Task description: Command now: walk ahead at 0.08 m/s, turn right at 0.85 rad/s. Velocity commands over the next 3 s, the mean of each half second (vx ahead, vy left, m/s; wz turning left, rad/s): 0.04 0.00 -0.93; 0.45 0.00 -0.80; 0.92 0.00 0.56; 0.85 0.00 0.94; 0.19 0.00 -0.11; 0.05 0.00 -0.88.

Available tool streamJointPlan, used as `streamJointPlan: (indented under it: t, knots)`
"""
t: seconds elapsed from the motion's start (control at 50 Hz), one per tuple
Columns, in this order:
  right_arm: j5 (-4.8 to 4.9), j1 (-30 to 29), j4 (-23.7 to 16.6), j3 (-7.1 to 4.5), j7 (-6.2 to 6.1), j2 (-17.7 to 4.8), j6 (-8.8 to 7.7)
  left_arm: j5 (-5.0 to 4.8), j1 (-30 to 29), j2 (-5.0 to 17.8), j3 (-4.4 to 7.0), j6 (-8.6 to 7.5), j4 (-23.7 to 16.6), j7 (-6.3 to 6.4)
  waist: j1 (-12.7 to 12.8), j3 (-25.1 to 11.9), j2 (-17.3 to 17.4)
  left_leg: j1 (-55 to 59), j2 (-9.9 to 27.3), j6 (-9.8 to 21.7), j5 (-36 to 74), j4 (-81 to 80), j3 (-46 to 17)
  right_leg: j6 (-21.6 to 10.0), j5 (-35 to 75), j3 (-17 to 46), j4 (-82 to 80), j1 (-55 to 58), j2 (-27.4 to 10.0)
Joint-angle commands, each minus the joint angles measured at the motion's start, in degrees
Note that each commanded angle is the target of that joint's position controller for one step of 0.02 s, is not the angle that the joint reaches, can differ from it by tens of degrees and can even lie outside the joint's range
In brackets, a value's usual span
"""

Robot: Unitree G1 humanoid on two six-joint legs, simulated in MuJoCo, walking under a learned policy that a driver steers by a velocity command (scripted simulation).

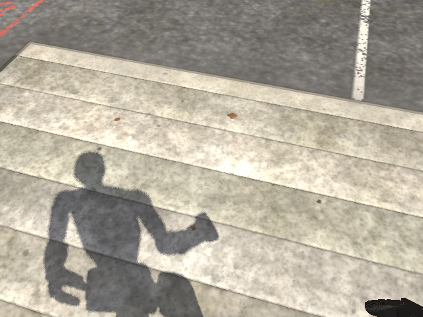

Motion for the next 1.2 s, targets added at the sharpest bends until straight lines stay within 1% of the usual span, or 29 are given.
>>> streamJointPlan:
  t: [0.02, 0.14, 0.16, 0.18, 0.2, 0.22, 0.24, 0.26, 0.3, 0.4, 0.54, 0.56, 0.58, 0.6, 0.62, 0.64, 0.66, 0.72, 0.8, 0.82, 0.86, 0.94, 0.98, 1.0, 1.02, 1.04, 1.08, 1.14, 1.2]
  knots:
    - [0.78, 7.0, -1.2, -1.02, -0.02, -2.4, 0.66, 0.26, -12.2, 7.9, 2.01, -2.50, -9.8, -0.34, -6.7, -3.9, -0.7, 12.0, -0.7, -1.0, 5.1, -10.1, 3.4, -9.5, 5.1, 16.4, -9.5, -8.8, -10.8]
    - [2.40, 2.7, -1.0, -2.01, 0.37, -4.4, -0.82, -0.02, -7.0, 9.6, 3.93, -1.50, -12.0, -0.59, -3.1, -3.6, -5.6, 11.9, -2.6, 0.4, 13.1, -31.9, 1.8, -11.0, 9.3, 27.4, -1.8, 3.7, -14.9]
    - [6.40, -3.1, -3.1, -4.15, -1.96, -7.3, 0.40, -6.98, -11.4, 9.4, 4.46, 3.61, -13.2, 1.97, -2.6, -2.3, -10.4, 10.5, -4.5, 0.8, 17.8, -45.2, -0.5, -5.0, 5.8, 24.5, 3.6, 7.7, -7.8]
    - [6.68, 0.1, -2.2, -4.66, -2.63, -8.7, 0.19, -7.87, -12.8, 8.6, 4.32, 6.16, -14.7, 3.41, -3.7, -5.8, -10.1, 17.5, -1.0, 1.7, 25.4, -49.0, -1.0, -1.3, 2.1, 22.6, 6.6, 5.8, -6.6]
    - [4.90, 0.8, -2.3, -5.05, -2.75, -10.6, 0.27, -5.85, -8.9, 4.8, 3.40, 7.65, -15.2, 4.11, -1.1, -9.8, -1.1, 26.3, 11.1, 7.2, 34.9, -47.9, -9.2, 2.1, -17.1, 16.1, 18.8, -0.7, -2.8]
    - [1.84, -1.5, -2.8, -5.52, -2.36, -11.7, 1.62, -4.67, -7.9, 3.8, 3.17, 7.57, -17.2, 4.41, 1.4, -6.0, 16.1, 29.2, 21.6, 16.0, 50.2, -47.9, -21.5, 6.1, -32.6, 4.0, 28.2, -17.8, 3.4]
    - [1.54, -0.6, -3.0, -5.86, -2.09, -9.2, 2.07, -2.86, -7.3, 8.5, 4.28, 7.09, -17.2, 3.81, 0.5, -6.4, 17.9, 29.5, 26.4, 19.8, 49.6, -47.8, -24.6, 9.3, -31.3, 2.1, 41.0, -23.0, -3.7]
    - [2.06, -1.1, -3.5, -5.04, -2.40, -5.4, 2.27, -3.36, -7.6, 10.7, 4.96, 7.47, -15.6, 3.48, -0.5, -6.6, 12.2, 29.4, 22.8, 18.1, 44.8, -46.3, -17.8, 10.7, -26.8, 1.5, 47.0, -23.3, -6.7]
    - [3.08, -3.0, -3.1, -4.83, -2.82, -4.8, 2.74, -3.90, -8.6, 9.2, 4.55, 9.16, -14.8, 3.60, -0.5, -3.5, 5.1, 26.2, 15.8, 14.4, 40.1, -45.4, -6.1, 12.2, -20.2, -0.1, 53.4, -24.3, -9.4]
    - [1.64, -0.5, -0.3, -6.27, -3.01, -8.4, 3.42, -3.58, -16.6, 4.8, 2.39, 9.45, -18.0, 2.95, -4.1, -3.3, 7.0, 25.7, 14.1, 15.4, 37.9, -46.9, 5.3, 12.9, -13.5, -5.0, 40.1, -20.2, -13.2]
    - [4.57, -0.9, 2.4, -8.08, -0.90, -10.3, 2.88, -3.50, -14.0, 6.6, 3.94, 10.50, -17.2, 1.84, -2.4, -4.0, 9.0, 23.5, 18.1, 11.3, 30.5, -40.9, 12.4, 7.3, -11.2, -11.0, 14.7, -1.8, -10.7]
    - [4.60, 0.7, 3.4, -7.82, -0.59, -8.7, 2.75, -3.43, -11.5, 7.3, 4.71, 10.66, -16.4, 2.24, -1.7, -4.5, 6.9, 21.1, 16.5, 8.9, 27.2, -36.0, 14.7, 5.4, -8.4, -11.2, 9.6, 4.1, -8.7]
    - [3.67, 3.9, 4.5, -7.43, -0.23, -6.6, 2.61, -3.17, -5.9, 11.6, 6.52, 10.45, -15.2, 3.09, 0.0, -5.4, -1.2, 12.1, 12.5, 4.7, 20.2, -24.1, 18.4, 2.0, 5.7, -3.9, 4.6, 15.9, -11.0]
    - [1.18, 0.6, 0.0, -6.24, -0.28, -3.3, 2.29, -2.60, -2.1, 20.1, 8.55, 9.75, -16.0, 3.99, -0.4, -5.4, -20.3, -11.9, 4.1, -0.3, -9.8, -3.5, 19.8, -7.4, 15.8, 20.3, 5.1, 29.0, -24.4]
    - [2.32, -5.0, -2.3, -6.00, -0.22, -3.7, 0.98, -1.94, 2.3, 18.7, 7.91, 7.74, -15.6, 3.32, 4.8, -14.6, -18.2, -20.3, 0.4, 0.4, -10.4, 5.2, 4.7, -15.8, -13.9, 36.3, -3.4, 31.6, -28.6]
    - [4.67, -9.5, -2.8, -6.45, 0.23, -6.0, -0.26, -2.61, 3.2, 16.2, 6.93, 6.44, -14.8, 3.25, 5.9, -10.1, -12.1, -23.9, 1.8, 2.5, -5.2, 6.5, 1.7, -13.9, -37.7, 36.1, -8.4, 29.8, -27.6]
    - [4.93, -9.9, -2.5, -7.00, 0.33, -7.2, -1.26, -3.69, 0.2, 14.9, 6.34, 5.76, -14.7, 3.65, 3.9, -5.7, -9.3, -24.3, 2.2, 3.8, -0.6, 4.2, 1.5, -11.7, -44.9, 35.3, -10.1, 24.7, -26.7]
    - [3.18, -4.5, 0.4, -7.91, 0.64, -8.2, -2.09, -2.81, -9.9, 11.9, 4.81, 5.56, -17.0, 4.74, -2.7, -2.0, -9.6, -9.1, 2.0, 3.3, 9.4, -6.9, 2.8, -7.5, -36.6, 23.7, -10.5, 8.3, -20.1]
    - [3.79, -6.2, 1.5, -6.61, 1.17, -4.8, -2.45, -3.17, -6.2, 11.9, 5.01, 5.03, -15.8, 5.49, -1.9, 0.1, -9.2, -1.2, -1.7, 1.3, 16.1, -19.6, 4.6, -6.9, -28.2, 18.6, -9.8, 3.4, -15.8]
    - [-0.24, -2.5, 3.0, -4.48, 3.32, -2.2, 1.24, 0.70, -4.7, 14.5, 5.50, 6.15, -14.0, 3.83, -1.2, -0.4, -14.1, -0.3, -0.7, 0.4, 14.2, -19.9, 8.6, -6.2, -29.7, 14.2, -9.8, 3.5, -11.7]
    - [1.34, -5.8, 1.7, -4.20, 3.66, -2.9, 3.05, 0.07, -3.8, 11.8, 4.74, 6.49, -14.1, 2.33, 0.6, 2.3, -13.2, 3.2, -0.5, -0.9, 14.3, -25.7, 9.6, -6.2, -27.8, 14.8, -10.1, 0.4, -11.4]
    - [2.78, -2.0, 1.6, -4.39, 3.15, -5.5, 2.02, -0.45, -4.9, 12.0, 3.82, 5.10, -14.3, 1.53, -1.2, 1.2, -11.3, 14.3, 1.9, 3.5, 13.8, -32.8, 10.4, -5.5, -31.9, 18.7, -8.9, -1.1, -16.6]
    - [1.93, 8.8, 4.9, -4.90, 2.67, -6.8, 1.29, 0.01, -7.0, 10.0, 2.97, 4.72, -14.4, 1.95, -6.6, 1.2, -5.3, 25.0, 0.2, 6.2, 9.0, -36.4, 12.1, -3.9, -32.8, 15.0, 0.0, -5.3, -14.2]
    - [0.88, 19.2, 8.1, -5.54, 2.31, -9.2, 0.40, 0.54, -9.5, 6.2, 1.78, 4.37, -15.3, 2.35, -11.0, 1.1, 5.4, 32.6, 4.7, 7.8, -2.0, -41.6, 1.9, -2.0, -24.4, 8.0, 20.7, -12.0, -8.6]
    - [0.44, 21.7, 8.3, -7.10, 2.68, -17.0, 0.03, -0.11, -11.8, 2.7, 0.46, 3.39, -19.6, 2.57, -10.6, 3.3, 22.8, 37.3, 16.8, 12.6, -20.4, -56.6, -28.5, 1.1, -25.4, -3.2, 39.1, -29.2, -1.7]
    - [1.76, 16.7, 6.6, -6.53, 3.60, -14.4, 0.37, 1.30, -11.6, 4.8, 0.55, 3.03, -20.1, 2.58, -7.1, 4.9, 15.2, 36.9, 20.1, 17.2, -28.5, -62.5, -45.8, 1.4, -21.7, 0.1, 45.9, -37.8, -3.9]
    - [2.56, 11.8, 5.2, -5.57, 3.76, -10.0, 0.17, 2.43, -12.5, 9.2, 1.49, 2.65, -17.7, 2.05, -4.3, 4.2, 3.3, 32.2, 16.1, 17.4, -19.1, -58.0, -33.1, 3.7, -11.3, -0.1, 46.2, -33.3, -9.7]
    - [3.22, 15.4, 8.4, -4.52, 2.77, -7.0, -0.84, 2.38, -14.1, 7.4, 0.61, 3.60, -16.9, 1.13, -4.3, 5.4, 6.1, 25.3, 7.7, 16.8, -4.7, -60.2, -19.8, 6.8, -9.0, -2.0, 37.0, -23.8, -11.0]
    - [3.20, 18.7, 10.3, -4.94, 2.03, -7.0, -0.64, 1.26, -18.5, 5.5, -0.62, 3.94, -17.5, 0.81, -5.2, 5.9, 5.7, 26.1, 5.9, 18.2, 6.5, -60.3, -16.5, 8.5, -6.4, -3.9, 28.5, -22.3, -9.6]
Next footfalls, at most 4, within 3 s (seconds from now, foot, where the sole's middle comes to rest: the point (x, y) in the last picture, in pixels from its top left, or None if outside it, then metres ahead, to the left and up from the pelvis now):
0.20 left None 0.17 0.14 -0.77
0.58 right None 0.06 -0.12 -0.77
1.00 left None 0.30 -0.05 -0.77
1.40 right None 0.38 -0.43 -0.77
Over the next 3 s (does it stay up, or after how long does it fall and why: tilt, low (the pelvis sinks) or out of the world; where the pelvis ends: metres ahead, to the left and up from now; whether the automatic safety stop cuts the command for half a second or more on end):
stays up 1.11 -0.46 0.01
